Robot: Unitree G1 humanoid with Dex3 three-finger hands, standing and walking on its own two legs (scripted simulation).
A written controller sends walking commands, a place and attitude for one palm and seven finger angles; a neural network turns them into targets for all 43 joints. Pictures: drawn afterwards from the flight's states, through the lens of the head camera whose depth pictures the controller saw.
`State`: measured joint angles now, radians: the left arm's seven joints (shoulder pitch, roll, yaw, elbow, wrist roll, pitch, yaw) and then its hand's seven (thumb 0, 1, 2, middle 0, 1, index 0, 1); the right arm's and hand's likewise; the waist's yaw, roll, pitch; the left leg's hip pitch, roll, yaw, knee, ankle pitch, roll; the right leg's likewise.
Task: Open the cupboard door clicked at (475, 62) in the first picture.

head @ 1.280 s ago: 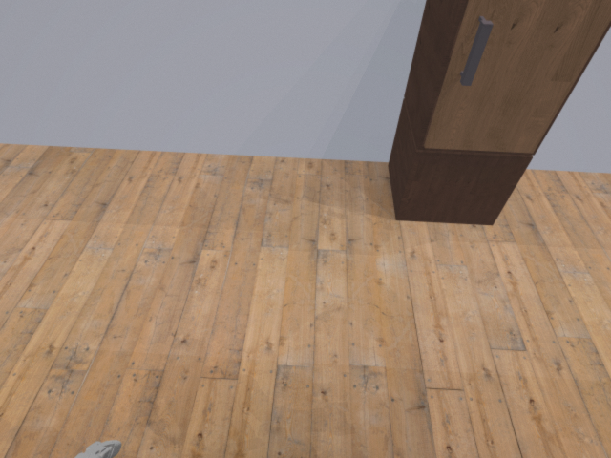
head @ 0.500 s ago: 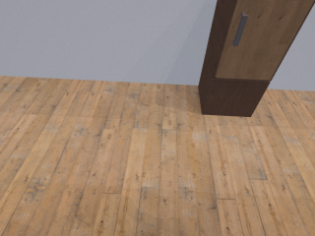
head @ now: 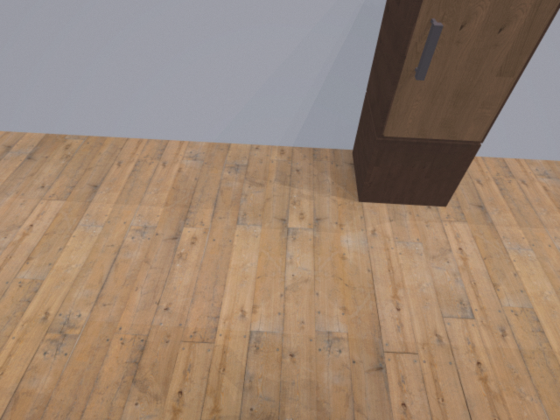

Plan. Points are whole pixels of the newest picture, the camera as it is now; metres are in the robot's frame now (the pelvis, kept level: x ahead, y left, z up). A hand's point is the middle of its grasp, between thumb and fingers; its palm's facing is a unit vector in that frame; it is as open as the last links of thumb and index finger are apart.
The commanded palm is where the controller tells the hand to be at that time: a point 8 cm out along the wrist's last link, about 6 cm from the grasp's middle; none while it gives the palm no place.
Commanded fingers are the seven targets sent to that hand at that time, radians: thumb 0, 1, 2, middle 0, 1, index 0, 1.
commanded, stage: look at it before walking up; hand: left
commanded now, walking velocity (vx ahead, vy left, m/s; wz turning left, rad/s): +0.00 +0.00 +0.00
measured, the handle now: (426, 49) +1.21 -0.41 +0.01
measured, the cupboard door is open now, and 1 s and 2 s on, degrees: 0 0 0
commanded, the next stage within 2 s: walk to a spot facing it in 0.26 s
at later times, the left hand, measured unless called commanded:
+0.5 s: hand out of the picture +0.08 +0.24 -0.16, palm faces -0.04 -0.94 -0.34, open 7.4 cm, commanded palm none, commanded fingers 0.00 0.90 0.90 -0.20 -0.30 -0.20 -0.30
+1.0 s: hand out of the picture +0.05 +0.17 -0.17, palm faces -0.22 -0.95 -0.24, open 7.4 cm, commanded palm none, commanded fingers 0.00 0.90 0.90 -0.20 -0.30 -0.20 -0.30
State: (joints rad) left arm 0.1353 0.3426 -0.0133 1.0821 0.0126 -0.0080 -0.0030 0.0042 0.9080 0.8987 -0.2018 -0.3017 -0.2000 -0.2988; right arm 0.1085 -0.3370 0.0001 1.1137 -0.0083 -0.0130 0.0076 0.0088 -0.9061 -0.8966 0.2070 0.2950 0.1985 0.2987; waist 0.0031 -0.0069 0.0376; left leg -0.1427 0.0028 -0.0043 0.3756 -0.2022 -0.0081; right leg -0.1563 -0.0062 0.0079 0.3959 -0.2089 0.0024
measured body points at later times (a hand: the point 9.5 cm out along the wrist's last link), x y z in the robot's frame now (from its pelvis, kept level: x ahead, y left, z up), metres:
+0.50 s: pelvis +0.00 +0.00 +0.00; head +0.01 +0.00 +0.45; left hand +0.08 +0.29 -0.13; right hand +0.09 -0.30 -0.13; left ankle +0.00 +0.13 -0.75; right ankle +0.00 -0.12 -0.75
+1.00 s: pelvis -0.03 -0.01 -0.01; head +0.01 -0.03 +0.44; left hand +0.07 +0.22 -0.15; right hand +0.00 -0.29 -0.15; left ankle -0.02 +0.15 -0.68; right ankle +0.00 -0.11 -0.75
